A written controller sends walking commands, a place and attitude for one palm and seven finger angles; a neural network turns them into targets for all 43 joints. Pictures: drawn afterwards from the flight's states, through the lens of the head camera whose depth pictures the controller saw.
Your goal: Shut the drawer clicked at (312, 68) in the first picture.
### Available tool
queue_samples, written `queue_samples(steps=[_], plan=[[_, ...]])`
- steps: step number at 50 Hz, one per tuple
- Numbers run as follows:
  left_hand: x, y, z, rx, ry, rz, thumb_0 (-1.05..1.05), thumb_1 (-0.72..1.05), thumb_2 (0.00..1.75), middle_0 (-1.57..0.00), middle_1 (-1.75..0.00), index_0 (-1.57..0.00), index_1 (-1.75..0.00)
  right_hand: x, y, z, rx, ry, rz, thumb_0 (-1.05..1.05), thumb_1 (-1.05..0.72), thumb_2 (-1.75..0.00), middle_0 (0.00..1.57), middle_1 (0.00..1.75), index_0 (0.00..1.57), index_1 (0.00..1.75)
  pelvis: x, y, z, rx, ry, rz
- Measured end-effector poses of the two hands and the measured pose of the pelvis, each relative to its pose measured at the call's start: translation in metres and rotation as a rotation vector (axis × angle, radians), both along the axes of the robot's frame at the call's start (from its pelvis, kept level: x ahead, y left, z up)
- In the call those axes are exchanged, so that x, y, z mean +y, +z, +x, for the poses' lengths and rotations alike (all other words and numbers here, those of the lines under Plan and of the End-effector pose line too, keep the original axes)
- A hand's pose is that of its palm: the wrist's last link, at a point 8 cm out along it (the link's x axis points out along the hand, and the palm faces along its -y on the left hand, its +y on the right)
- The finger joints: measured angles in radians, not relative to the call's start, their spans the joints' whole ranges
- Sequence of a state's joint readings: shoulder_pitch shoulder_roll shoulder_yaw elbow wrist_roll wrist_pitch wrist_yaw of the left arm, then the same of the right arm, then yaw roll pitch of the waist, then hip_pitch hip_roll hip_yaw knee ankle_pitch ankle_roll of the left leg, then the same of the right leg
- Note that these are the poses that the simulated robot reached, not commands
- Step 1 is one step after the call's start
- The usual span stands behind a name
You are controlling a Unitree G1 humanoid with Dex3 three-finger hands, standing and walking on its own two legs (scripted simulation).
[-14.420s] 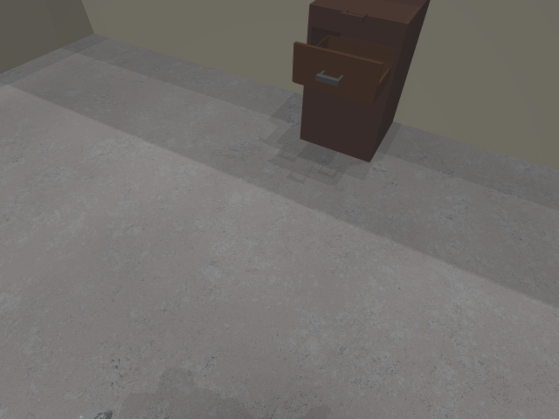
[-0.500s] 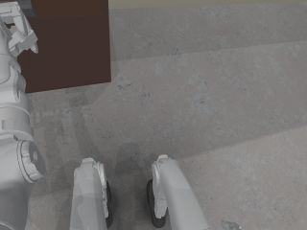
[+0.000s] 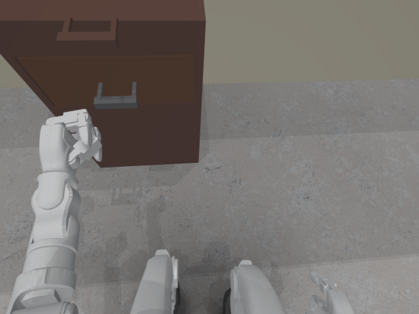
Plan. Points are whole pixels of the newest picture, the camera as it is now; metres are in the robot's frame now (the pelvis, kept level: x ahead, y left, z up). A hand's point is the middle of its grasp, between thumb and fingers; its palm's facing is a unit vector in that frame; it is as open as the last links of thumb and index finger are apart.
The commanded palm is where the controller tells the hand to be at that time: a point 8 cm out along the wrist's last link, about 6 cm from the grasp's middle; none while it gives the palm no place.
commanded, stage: draw the hand back to the body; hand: left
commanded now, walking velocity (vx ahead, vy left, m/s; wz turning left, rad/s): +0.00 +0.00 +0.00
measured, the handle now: (117, 94) +0.61 +0.25 -0.09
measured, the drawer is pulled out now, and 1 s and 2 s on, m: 0.00 0.00 0.00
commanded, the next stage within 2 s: step back with the hand held close in 1.00 s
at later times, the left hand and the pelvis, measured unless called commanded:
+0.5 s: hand out of the picture +0.29 +0.24 +0.18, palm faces +0.29 -0.90 -0.32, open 3.3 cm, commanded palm +0.24 +0.28 +0.21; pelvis +0.04 +0.01 +0.11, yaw +2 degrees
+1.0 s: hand out of the picture +0.21 +0.24 +0.29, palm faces +0.46 -0.80 -0.39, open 3.3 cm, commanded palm +0.16 +0.28 +0.31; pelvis +0.04 +0.00 +0.13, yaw +2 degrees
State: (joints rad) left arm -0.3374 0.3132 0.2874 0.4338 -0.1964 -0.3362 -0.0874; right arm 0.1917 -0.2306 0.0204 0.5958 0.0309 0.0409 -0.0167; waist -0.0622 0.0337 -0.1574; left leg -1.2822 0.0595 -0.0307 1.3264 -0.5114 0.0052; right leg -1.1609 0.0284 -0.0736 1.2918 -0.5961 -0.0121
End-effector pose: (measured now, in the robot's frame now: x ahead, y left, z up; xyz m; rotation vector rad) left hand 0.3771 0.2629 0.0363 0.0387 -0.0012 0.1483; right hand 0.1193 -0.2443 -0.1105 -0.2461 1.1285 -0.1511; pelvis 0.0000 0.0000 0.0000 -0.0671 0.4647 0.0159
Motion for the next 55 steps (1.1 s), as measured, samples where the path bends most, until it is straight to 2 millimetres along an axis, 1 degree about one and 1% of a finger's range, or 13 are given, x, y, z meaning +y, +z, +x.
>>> queue_samples(steps=[4, 7, 12, 15, 17, 22, 27, 32, 37, 43, 46, 52, 55], plan=[[0.000, 0.026, -0.017, -0.008, -0.025, -0.007, 0.02, 0.90, 0.90, -1.40, -1.60, -1.40, -1.60, -0.003, 0.033, 0.027, -0.106, 0.025, -0.022, 0.01, -0.91, -0.90, 0.21, 0.30, 0.21, 0.30, 0.000, 0.019, 0.006, -0.066, 0.017, 0.002], [-0.003, 0.042, -0.031, -0.006, -0.049, -0.011, 0.02, 0.90, 0.90, -1.40, -1.60, -1.40, -1.60, -0.005, 0.057, 0.041, -0.176, 0.027, -0.030, 0.01, -0.91, -0.90, 0.20, 0.30, 0.21, 0.30, 0.001, 0.032, 0.010, -0.116, 0.021, 0.005], [-0.003, 0.067, -0.066, 0.166, 0.003, 0.144, 0.02, 0.90, 0.90, -1.39, -1.60, -1.40, -1.60, 0.003, 0.096, 0.054, -0.223, -0.007, -0.017, 0.01, -0.91, -0.90, 0.20, 0.29, 0.20, 0.30, 0.004, 0.065, 0.018, -0.218, 0.011, 0.030], [0.004, 0.084, -0.085, 0.237, 0.065, 0.200, 0.02, 0.89, 0.90, -1.39, -1.60, -1.40, -1.60, 0.011, 0.114, 0.060, -0.252, -0.005, -0.006, 0.01, -0.91, -0.90, 0.20, 0.29, 0.20, 0.30, 0.006, 0.082, 0.023, -0.272, 0.009, 0.038], [0.010, 0.098, -0.094, 0.253, 0.109, 0.223, 0.02, 0.89, 0.90, -1.40, -1.60, -1.40, -1.60, 0.016, 0.123, 0.065, -0.271, 0.002, 0.000, 0.01, -0.91, -0.90, 0.20, 0.30, 0.20, 0.30, 0.007, 0.091, 0.026, -0.305, 0.011, 0.042], [0.021, 0.137, -0.110, 0.211, 0.177, 0.249, 0.02, 0.89, 0.90, -1.39, -1.60, -1.40, -1.60, 0.028, 0.138, 0.078, -0.326, 0.033, 0.025, 0.01, -0.91, -0.90, 0.20, 0.30, 0.21, 0.30, 0.009, 0.107, 0.032, -0.377, 0.016, 0.051], [0.019, 0.173, -0.127, 0.139, 0.181, 0.262, 0.02, 0.90, 0.90, -1.39, -1.60, -1.40, -1.60, 0.036, 0.152, 0.094, -0.391, 0.063, 0.056, 0.01, -0.91, -0.90, 0.20, 0.30, 0.21, 0.30, 0.010, 0.118, 0.038, -0.432, 0.016, 0.058], [0.018, 0.205, -0.150, 0.071, 0.189, 0.293, 0.02, 0.89, 0.90, -1.39, -1.60, -1.40, -1.60, 0.040, 0.163, 0.107, -0.450, 0.088, 0.080, 0.01, -0.91, -0.90, 0.20, 0.30, 0.21, 0.30, 0.009, 0.124, 0.044, -0.469, 0.013, 0.063], [0.021, 0.239, -0.176, -0.002, 0.231, 0.358, 0.02, 0.89, 0.90, -1.40, -1.60, -1.40, -1.60, 0.041, 0.169, 0.117, -0.492, 0.120, 0.091, 0.01, -0.91, -0.90, 0.20, 0.30, 0.21, 0.30, 0.006, 0.127, 0.047, -0.493, 0.016, 0.066], [0.018, 0.280, -0.202, -0.123, 0.274, 0.448, 0.02, 0.89, 0.90, -1.40, -1.60, -1.40, -1.60, 0.040, 0.170, 0.123, -0.527, 0.144, 0.104, 0.02, -0.91, -0.90, 0.20, 0.30, 0.21, 0.30, 0.002, 0.128, 0.048, -0.512, 0.021, 0.069], [0.018, 0.286, -0.210, -0.147, 0.294, 0.457, 0.02, 0.89, 0.90, -1.40, -1.60, -1.41, -1.60, 0.039, 0.170, 0.123, -0.530, 0.144, 0.110, 0.02, -0.91, -0.90, 0.20, 0.30, 0.21, 0.30, -0.001, 0.128, 0.046, -0.521, 0.023, 0.069], [0.014, 0.266, -0.209, -0.089, 0.305, 0.401, 0.02, 0.89, 0.90, -1.40, -1.60, -1.41, -1.60, 0.032, 0.167, 0.116, -0.515, 0.141, 0.098, 0.02, -0.91, -0.90, 0.20, 0.30, 0.21, 0.30, -0.006, 0.129, 0.041, -0.532, 0.024, 0.072], [0.008, 0.264, -0.208, -0.087, 0.286, 0.394, 0.02, 0.89, 0.90, -1.40, -1.60, -1.41, -1.60, 0.027, 0.167, 0.111, -0.517, 0.134, 0.088, 0.02, -0.91, -0.90, 0.20, 0.30, 0.21, 0.30, -0.008, 0.129, 0.041, -0.536, 0.021, 0.073]])
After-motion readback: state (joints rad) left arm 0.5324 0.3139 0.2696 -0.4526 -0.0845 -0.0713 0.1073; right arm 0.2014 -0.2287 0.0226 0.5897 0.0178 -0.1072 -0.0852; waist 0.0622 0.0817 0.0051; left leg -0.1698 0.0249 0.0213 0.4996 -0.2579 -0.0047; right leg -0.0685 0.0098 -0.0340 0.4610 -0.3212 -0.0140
